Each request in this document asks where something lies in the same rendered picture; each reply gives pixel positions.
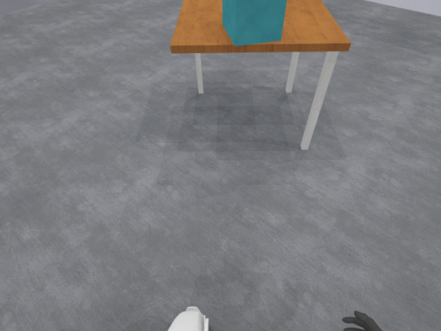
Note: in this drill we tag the table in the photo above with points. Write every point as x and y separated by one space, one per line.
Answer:
308 27

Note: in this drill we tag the robot right hand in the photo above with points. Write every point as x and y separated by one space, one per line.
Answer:
363 321

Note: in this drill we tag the carton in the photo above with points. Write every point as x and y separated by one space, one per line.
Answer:
254 21

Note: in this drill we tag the left robot thigh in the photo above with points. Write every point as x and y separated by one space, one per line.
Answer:
190 321

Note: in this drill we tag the robot left shin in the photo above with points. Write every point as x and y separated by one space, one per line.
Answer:
193 309

